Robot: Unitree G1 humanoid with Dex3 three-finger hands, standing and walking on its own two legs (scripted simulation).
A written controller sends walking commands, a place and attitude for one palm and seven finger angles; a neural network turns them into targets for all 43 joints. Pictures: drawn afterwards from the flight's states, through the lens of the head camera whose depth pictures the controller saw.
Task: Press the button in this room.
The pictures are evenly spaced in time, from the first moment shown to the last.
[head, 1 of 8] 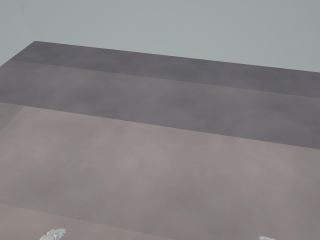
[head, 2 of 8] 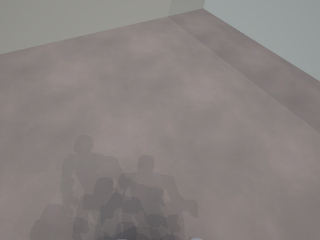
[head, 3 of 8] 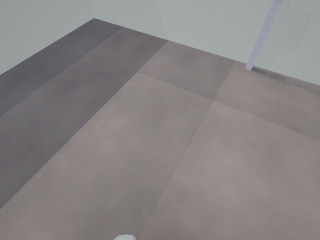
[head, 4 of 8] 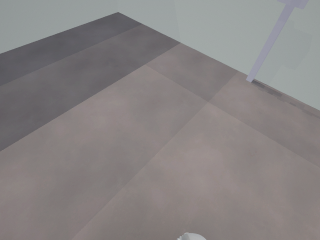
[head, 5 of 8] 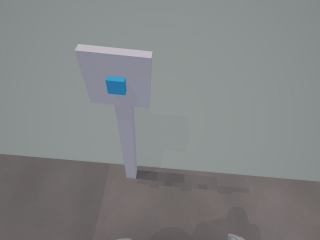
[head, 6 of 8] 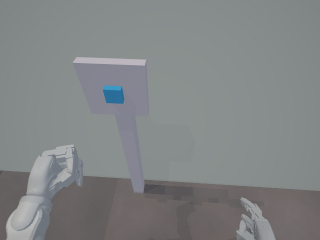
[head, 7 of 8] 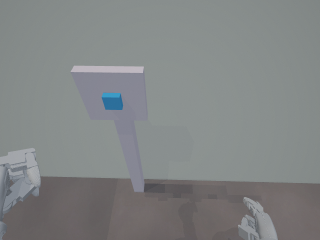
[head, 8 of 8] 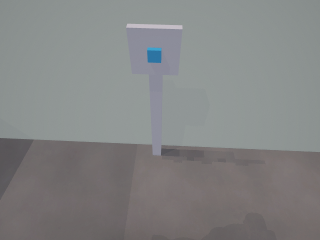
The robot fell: no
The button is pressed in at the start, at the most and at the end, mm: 0 8 0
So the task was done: no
